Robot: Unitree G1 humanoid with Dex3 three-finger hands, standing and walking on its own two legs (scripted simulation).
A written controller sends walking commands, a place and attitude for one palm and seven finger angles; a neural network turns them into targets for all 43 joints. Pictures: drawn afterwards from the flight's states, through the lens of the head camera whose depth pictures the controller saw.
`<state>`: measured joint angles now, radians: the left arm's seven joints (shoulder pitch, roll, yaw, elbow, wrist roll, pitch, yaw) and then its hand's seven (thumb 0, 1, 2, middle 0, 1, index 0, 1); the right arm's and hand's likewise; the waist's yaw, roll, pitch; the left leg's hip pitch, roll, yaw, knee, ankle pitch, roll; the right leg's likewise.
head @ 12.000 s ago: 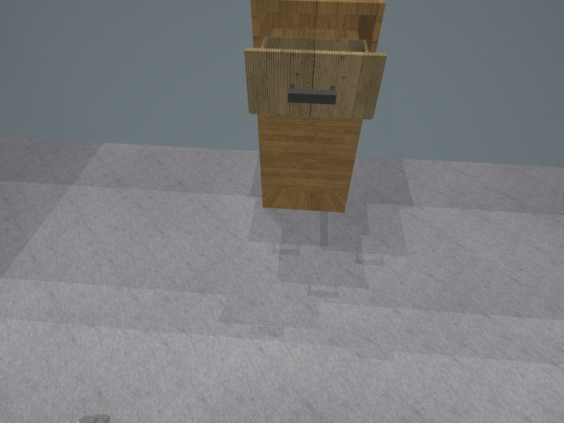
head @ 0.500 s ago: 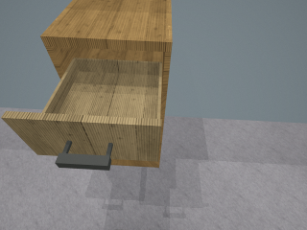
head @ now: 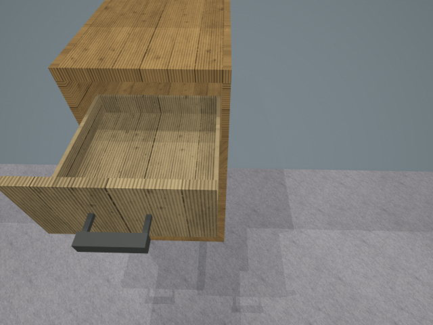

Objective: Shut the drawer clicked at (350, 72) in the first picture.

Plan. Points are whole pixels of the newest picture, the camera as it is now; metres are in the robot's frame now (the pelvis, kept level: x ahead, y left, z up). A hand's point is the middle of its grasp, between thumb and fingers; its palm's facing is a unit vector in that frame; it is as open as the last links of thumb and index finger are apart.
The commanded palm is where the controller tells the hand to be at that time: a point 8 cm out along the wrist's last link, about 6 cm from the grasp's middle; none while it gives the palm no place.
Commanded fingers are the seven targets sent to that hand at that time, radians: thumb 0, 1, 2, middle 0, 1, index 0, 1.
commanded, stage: come to a stop and stand still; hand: left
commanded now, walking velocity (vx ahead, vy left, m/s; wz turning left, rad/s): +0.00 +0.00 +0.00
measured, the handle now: (116, 230) +0.27 +0.21 +0.03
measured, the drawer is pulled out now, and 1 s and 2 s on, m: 0.30 0.30 0.30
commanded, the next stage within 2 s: look again from close up in 0.72 s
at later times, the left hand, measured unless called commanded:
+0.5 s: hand out of the picture +0.03 +0.24 -0.17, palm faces -0.01 -0.97 -0.22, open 7.4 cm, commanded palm none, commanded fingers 0.00 0.90 0.90 -0.20 -0.30 -0.20 -0.30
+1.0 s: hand out of the picture +0.01 +0.21 -0.18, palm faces -0.01 -0.98 -0.17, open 7.4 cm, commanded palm none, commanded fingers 0.00 0.90 0.90 -0.20 -0.30 -0.20 -0.30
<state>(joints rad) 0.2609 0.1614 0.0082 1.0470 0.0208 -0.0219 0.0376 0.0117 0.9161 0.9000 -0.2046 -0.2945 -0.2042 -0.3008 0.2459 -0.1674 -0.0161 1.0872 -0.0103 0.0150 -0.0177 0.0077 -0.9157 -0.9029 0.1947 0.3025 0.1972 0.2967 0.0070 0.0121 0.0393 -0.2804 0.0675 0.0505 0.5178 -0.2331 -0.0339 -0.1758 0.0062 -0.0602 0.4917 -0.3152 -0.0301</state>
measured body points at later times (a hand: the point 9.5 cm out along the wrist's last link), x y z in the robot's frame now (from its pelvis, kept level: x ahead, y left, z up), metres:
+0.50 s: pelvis +0.01 +0.05 +0.00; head +0.02 +0.05 +0.45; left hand +0.03 +0.29 -0.15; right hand +0.02 -0.18 -0.16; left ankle +0.01 +0.14 -0.74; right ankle -0.03 -0.09 -0.74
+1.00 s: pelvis +0.02 +0.04 +0.00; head +0.03 +0.05 +0.45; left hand +0.02 +0.26 -0.16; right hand +0.03 -0.19 -0.15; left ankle +0.01 +0.14 -0.74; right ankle -0.03 -0.09 -0.74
